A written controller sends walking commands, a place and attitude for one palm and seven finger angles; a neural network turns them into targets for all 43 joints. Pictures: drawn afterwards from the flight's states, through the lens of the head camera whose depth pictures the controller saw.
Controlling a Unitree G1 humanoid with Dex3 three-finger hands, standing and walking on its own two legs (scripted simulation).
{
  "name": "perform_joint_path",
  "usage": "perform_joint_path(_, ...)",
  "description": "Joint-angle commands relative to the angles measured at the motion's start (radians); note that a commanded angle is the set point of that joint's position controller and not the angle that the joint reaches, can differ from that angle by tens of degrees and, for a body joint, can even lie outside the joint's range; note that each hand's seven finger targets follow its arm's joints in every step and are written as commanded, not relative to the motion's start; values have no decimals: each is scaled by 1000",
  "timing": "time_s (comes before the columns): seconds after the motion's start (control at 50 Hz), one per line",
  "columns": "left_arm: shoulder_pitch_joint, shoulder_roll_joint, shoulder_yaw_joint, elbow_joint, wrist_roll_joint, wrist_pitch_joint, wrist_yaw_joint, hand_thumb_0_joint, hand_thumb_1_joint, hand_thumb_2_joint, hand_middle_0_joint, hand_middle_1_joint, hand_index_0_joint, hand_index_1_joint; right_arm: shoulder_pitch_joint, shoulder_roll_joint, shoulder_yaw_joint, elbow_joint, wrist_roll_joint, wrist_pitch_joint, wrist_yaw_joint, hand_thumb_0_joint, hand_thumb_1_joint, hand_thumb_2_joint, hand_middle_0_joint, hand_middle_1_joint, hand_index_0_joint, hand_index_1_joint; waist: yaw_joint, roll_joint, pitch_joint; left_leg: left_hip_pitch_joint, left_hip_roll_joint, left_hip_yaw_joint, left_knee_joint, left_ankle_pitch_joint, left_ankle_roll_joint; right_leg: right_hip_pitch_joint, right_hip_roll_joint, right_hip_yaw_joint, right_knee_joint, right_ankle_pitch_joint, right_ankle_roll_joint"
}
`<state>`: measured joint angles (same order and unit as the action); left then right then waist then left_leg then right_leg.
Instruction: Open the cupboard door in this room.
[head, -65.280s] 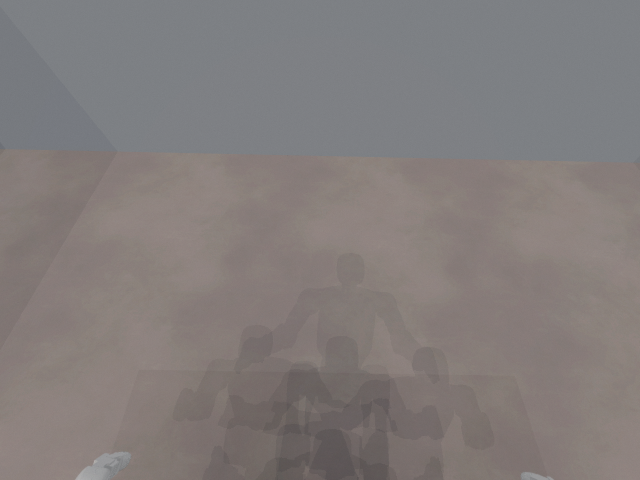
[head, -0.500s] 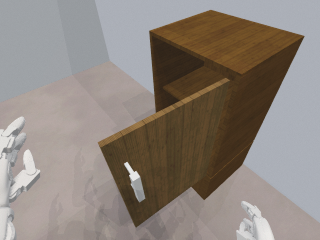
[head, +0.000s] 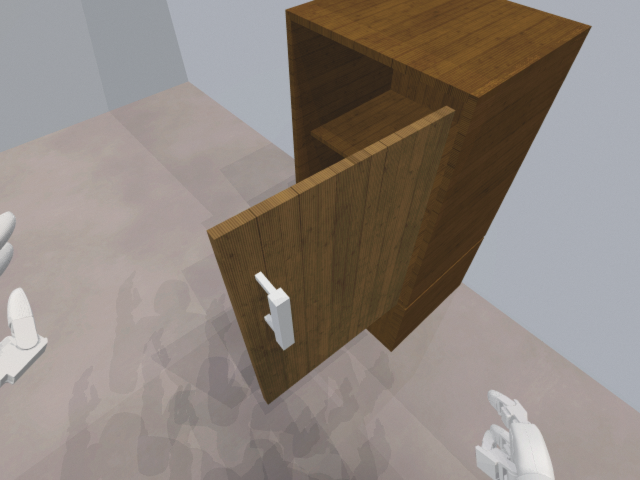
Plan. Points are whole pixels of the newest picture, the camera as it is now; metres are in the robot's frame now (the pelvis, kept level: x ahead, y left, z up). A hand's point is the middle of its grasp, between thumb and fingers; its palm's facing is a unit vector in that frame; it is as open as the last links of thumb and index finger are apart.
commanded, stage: step back with the hand held close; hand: left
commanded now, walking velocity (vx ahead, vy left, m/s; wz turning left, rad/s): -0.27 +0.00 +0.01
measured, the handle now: (274, 311) +0.34 +0.10 -0.03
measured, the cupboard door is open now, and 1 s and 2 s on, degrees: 86 86 86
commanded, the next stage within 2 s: stop stepping back and stand still in 0.70 s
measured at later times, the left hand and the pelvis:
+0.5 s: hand out of the picture +0.13 +0.29 +0.17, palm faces +0.49 -0.73 -0.48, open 7.4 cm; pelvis -0.07 +0.01 -0.02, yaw +4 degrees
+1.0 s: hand out of the picture +0.06 +0.22 +0.17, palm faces +0.30 -0.79 -0.54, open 7.4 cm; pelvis -0.16 -0.03 -0.01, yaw -1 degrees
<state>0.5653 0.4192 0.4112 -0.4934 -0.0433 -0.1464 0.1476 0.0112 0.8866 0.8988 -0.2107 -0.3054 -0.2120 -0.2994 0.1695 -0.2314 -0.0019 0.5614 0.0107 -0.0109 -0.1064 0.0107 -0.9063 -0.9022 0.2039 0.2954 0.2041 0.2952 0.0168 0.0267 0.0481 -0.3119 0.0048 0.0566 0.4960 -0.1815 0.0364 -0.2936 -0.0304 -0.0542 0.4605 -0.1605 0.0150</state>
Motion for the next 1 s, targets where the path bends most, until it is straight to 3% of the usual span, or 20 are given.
perform_joint_path(0.0, -34, 184, 138, -217, 22, -82, 29, 0, 900, 900, -200, -300, -200, -300, -98, -140, -52, -162, -6, -70, -8, 0, -900, -900, 200, 300, 200, 300, -5, 75, -102, -224, 116, -167, -202, -321, 45, 192, -11, 90, 5, -127, -9)
perform_joint_path(0.14, -34, 186, 167, -253, 39, -119, 34, 0, 900, 900, -200, -300, -200, -300, -70, -130, -56, -163, -11, -106, -2, 0, -900, -900, 200, 300, 200, 300, -9, 81, -103, -317, 119, -194, -170, -430, 56, 200, 10, 131, 57, -147, -15)
perform_joint_path(0.3, -81, 179, 134, -251, 19, -130, 57, 0, 900, 900, -200, -300, -200, -300, -41, -115, -55, -89, -19, -122, 4, 0, -900, -900, 200, 300, 200, 300, -32, -76, -102, 61, 20, -94, 173, -224, -19, -267, -139, 255, -161, -310, -98)
perform_joint_path(0.36, -100, 185, 137, -256, 16, -128, 60, 0, 900, 900, -200, -300, -200, -300, -63, -122, -50, -98, -15, -120, -2, 0, -900, -900, 200, 300, 200, 300, -31, -6, -85, -37, 80, -180, -11, -301, 6, -202, -53, 167, -53, -300, -44)
perform_joint_path(0.42, -106, 190, 189, -281, 43, -144, 53, 0, 900, 900, -200, -300, -200, -300, -98, -129, -56, -109, -31, -136, -11, 0, -900, -900, 200, 300, 200, 300, -10, 270, -130, -464, 325, -469, -411, -623, 124, 223, 124, 74, 495, -174, 11)
perform_joint_path(0.44, -127, 211, 198, -301, 43, -147, 50, 0, 900, 900, -200, -300, -200, -300, -82, -109, -63, -100, -36, -142, -7, 0, -900, -900, 200, 300, 200, 300, -17, 189, -158, -387, 343, -479, -401, -504, 139, 164, 114, 105, 591, -225, 4)
perform_joint_path(0.52, -3, 184, 181, -287, 12, -136, 39, 0, 900, 900, -200, -300, -200, -300, -83, -94, -72, -89, -33, -161, 27, 0, -900, -900, 200, 300, 200, 300, -6, 136, -196, -130, 284, -339, -308, -275, 112, 20, 98, 96, 511, -339, -17)
perform_joint_path(0.6, -5, 156, 119, -316, -7, -118, 27, 0, 900, 900, -200, -300, -200, -300, -59, -92, -58, -47, -36, -166, 46, 0, -900, -900, 200, 300, 200, 300, -12, 248, -223, 60, 220, -232, -337, -169, 29, 35, 112, 16, 153, -380, -38)
perform_joint_path(0.66, -58, 186, 113, -305, -15, -134, 7, 0, 900, 900, -200, -300, -200, -300, -36, -86, -54, -22, -38, -145, 52, 0, -900, -900, 200, 300, 200, 300, -16, 126, -257, 227, 168, -124, -148, 115, -46, 14, 24, 78, -224, -187, -77)
perform_joint_path(0.7, -68, 269, 170, -311, -17, -148, 10, 0, 900, 900, -200, -300, -200, -300, -59, -53, -34, -19, -36, -117, 38, 0, -900, -900, 200, 300, 200, 300, -21, -112, -258, 226, 81, -45, 128, 54, -56, -83, -190, 230, -223, 240, -115)
perform_joint_path(0.74, -124, 309, 208, -309, -18, -163, 8, 0, 900, 900, -200, -300, -200, -300, -120, -47, -14, -59, -34, -141, 16, 0, -900, -900, 200, 300, 200, 300, -5, -111, -255, 148, 46, 7, 142, -4, -51, 9, -181, 136, -107, 587, -72)
perform_joint_path(0.76, -123, 277, 186, -303, -24, -151, -3, 0, 900, 900, -200, -300, -200, -300, -118, -60, -32, -61, -14, -143, 6, 0, -900, -900, 200, 300, 200, 300, -20, -219, -276, 160, 25, 10, 88, 122, -40, 65, -108, 62, -31, 684, -7)
perform_joint_path(0.78, -91, 290, 206, -297, -30, -131, -7, 0, 900, 900, -200, -300, -200, -300, -119, -83, -39, -83, -9, -137, 0, 0, -900, -900, 200, 300, 200, 300, -21, -167, -309, 255, 34, 16, 28, 414, -22, 53, -47, 27, 52, 738, 36)
perform_joint_path(0.82, 4, 248, 192, -271, -36, -99, -10, 0, 900, 900, -200, -300, -200, -300, -110, -92, -33, -98, -6, -129, 5, 0, -900, -900, 200, 300, 200, 300, -13, 61, -350, 416, 100, -82, -5, 727, 30, -16, 47, 10, 153, 381, 47)
perform_joint_path(0.84, 35, 204, 159, -241, -42, -104, -15, 0, 900, 900, -200, -300, -200, -300, -80, -103, -35, -89, 3, -135, 17, 0, -900, -900, 200, 300, 200, 300, -18, 166, -309, 383, 161, -141, -89, 683, 52, -22, 70, 28, 213, -30, 33)
perform_joint_path(0.86, 80, 218, 182, -218, -38, -99, -13, 0, 900, 900, -200, -300, -200, -300, -81, -110, -41, -96, -12, -139, 28, 0, -900, -900, 200, 300, 200, 300, -1, 260, -295, 305, 207, -202, -163, 433, 78, -36, 89, 44, 210, -364, 15)
perform_joint_path(0.9, 115, 232, 215, -220, -43, -82, -5, 0, 900, 900, -200, -300, -200, -300, -107, -121, -43, -114, -25, -135, 34, 0, -900, -900, 200, 300, 200, 300, 4, 279, -145, -56, 182, -222, -347, -252, 44, 136, 94, 11, 108, -415, -33)
perform_joint_path(0.94, 145, 233, 213, -205, -35, -81, 0, 0, 900, 900, -200, -300, -200, -300, -108, -103, -43, -130, -16, -107, 34, 0, -900, -900, 200, 300, 200, 300, -17, 87, -68, -132, 50, -68, -116, -291, -37, 97, 9, 83, -169, -383, -71)
perform_joint_path(0.96, 149, 252, 211, -207, -36, -83, 3, 0, 900, 900, -200, -300, -200, -300, -98, -89, -45, -122, -10, -90, 37, 0, -900, -900, 200, 300, 200, 300, -15, -180, -53, -15, -42, -10, 262, -185, -75, -184, -207, 343, -377, -552, -119)
perform_joint_path(0.98, 97, 254, 208, -221, -38, -86, 12, 0, 900, 900, -200, -300, -200, -300, -97, -94, -50, -98, -12, -88, 37, 0, -900, -900, 200, 300, 200, 300, 1, -252, 6, -114, -48, -71, 528, -179, -76, -280, -318, 435, -409, -538, -168)
